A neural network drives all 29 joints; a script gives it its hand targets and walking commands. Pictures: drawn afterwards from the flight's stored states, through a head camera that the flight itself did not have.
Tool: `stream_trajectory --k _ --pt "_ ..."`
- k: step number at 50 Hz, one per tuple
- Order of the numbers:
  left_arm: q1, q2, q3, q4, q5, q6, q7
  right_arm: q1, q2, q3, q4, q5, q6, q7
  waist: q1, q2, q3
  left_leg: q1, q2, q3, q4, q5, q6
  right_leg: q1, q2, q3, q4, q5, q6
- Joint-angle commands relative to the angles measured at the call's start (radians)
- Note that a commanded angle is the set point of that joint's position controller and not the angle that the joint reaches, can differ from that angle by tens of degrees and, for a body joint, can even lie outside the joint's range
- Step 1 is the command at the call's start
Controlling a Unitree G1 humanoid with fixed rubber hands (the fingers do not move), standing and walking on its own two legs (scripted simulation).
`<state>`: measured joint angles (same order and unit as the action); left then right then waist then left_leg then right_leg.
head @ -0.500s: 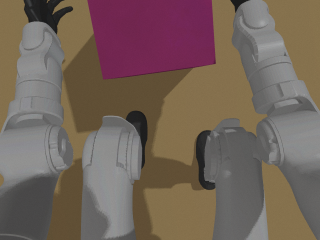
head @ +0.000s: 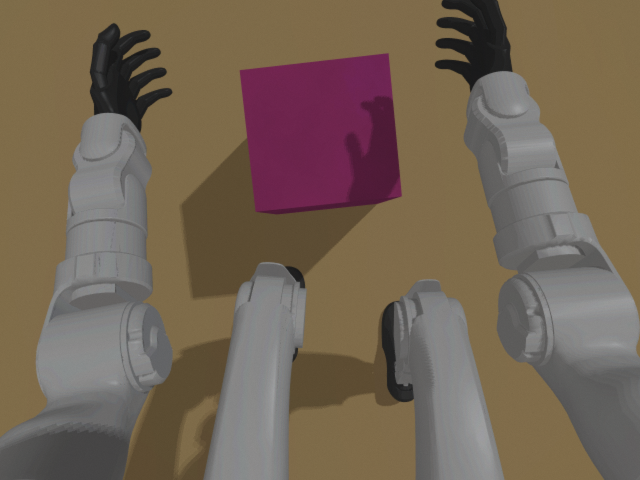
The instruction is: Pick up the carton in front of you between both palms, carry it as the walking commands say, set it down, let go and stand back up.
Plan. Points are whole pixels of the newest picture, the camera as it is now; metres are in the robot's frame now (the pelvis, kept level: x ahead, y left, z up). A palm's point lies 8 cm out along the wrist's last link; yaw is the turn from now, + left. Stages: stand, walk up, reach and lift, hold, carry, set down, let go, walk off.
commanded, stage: set down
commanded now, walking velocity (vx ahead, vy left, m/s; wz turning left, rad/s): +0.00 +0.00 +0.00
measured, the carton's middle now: (321, 149) +0.49 +0.08 -0.37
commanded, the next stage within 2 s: let go in 0.40 s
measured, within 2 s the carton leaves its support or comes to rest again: neither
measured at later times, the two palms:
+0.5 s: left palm out of the picture +0.46 +0.30 +0.04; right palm out of the picture +0.53 -0.10 +0.04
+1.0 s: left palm out of the picture +0.32 +0.28 +0.16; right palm out of the picture +0.38 -0.16 +0.15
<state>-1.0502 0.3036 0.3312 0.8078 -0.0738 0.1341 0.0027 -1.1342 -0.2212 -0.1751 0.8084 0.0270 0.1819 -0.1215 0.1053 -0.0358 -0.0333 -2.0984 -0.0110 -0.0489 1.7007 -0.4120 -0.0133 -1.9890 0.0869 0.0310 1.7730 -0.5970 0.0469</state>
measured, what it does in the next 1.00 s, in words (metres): rises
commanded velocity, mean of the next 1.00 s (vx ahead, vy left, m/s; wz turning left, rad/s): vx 0.00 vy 0.00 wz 0.00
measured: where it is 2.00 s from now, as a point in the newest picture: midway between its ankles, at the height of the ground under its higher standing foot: (342, 350)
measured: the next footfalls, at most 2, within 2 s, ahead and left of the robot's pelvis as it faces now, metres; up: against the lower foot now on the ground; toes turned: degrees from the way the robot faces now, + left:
none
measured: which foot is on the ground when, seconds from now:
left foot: down 0.00-1.00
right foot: down 0.00-1.00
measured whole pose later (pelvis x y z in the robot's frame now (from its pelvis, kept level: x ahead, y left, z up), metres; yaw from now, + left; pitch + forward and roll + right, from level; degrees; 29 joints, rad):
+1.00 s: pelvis +0.09 +0.02 +0.25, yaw +3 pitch +22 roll -1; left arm -0.08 0.21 0.11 0.51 0.00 0.01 -0.08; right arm -0.15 -0.14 -0.13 0.56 -0.07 0.01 -0.02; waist 0.05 0.00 -0.05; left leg -0.83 -0.04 -0.04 0.68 -0.24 0.02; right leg -0.72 0.02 0.08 0.69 -0.35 0.04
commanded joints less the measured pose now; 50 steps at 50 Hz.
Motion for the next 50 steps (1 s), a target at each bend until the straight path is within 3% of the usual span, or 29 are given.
stream_trajectory --k 1,7,23,30,36,43,50 --pt "-0.172 0.149 0.024 -0.156 0.0 0.001 -0.012 -0.236 -0.073 -0.006 -0.171 -0.013 0.0 -0.001 0.053 -0.026 -1.139 0.902 -0.049 0.132 -0.168 0.357 -0.031 0.42 0.053 -0.125 -0.253 0.194 0.007" --pt "-0.121 0.119 0.026 -0.162 0.012 0.01 -0.03 -0.161 -0.055 -0.029 -0.165 -0.035 0.006 0.011 0.032 -0.006 -1.077 0.982 -0.052 0.121 -0.277 0.395 -0.038 0.464 0.049 -0.117 -0.368 0.228 0.006" --pt "-0.003 0.064 0.049 -0.12 0.096 -0.036 -0.065 -0.006 -0.009 -0.069 -0.111 -0.09 -0.043 0.05 0.019 0.01 -0.962 1.21 -0.037 0.092 -0.584 0.455 -0.028 0.685 0.025 -0.077 -0.695 0.324 0.012" --pt "0.287 0.068 -0.009 -0.222 0.155 -0.035 -0.099 0.311 0.048 -0.068 -0.247 -0.161 -0.044 0.017 0.009 0.04 -0.993 1.495 -0.033 0.079 -0.7 0.571 -0.009 0.858 0.025 -0.071 -0.83 0.42 0.017" --pt "0.495 0.05 -0.08 -0.347 0.141 -0.056 -0.115 0.504 0.056 -0.016 -0.381 -0.134 -0.085 0.032 -0.004 0.066 -0.813 1.697 -0.025 0.035 -0.824 0.576 0.0 0.917 0.013 -0.066 -0.954 0.376 0.007" --pt "0.791 0.0 -0.162 -0.354 0.086 -0.11 -0.102 0.794 0.031 0.014 -0.331 -0.108 -0.148 0.077 -0.042 0.075 -0.62 1.864 -0.005 -0.011 -0.937 0.604 -0.011 1.029 -0.01 -0.051 -1.076 0.362 -0.014" --pt "1.045 -0.02 -0.22 -0.404 0.067 -0.156 -0.072 1.033 -0.006 0.039 -0.336 -0.085 -0.202 0.113 -0.051 0.091 -0.436 2.002 -0.005 -0.021 -1.072 0.666 -0.015 1.255 -0.02 -0.032 -1.219 0.422 -0.03"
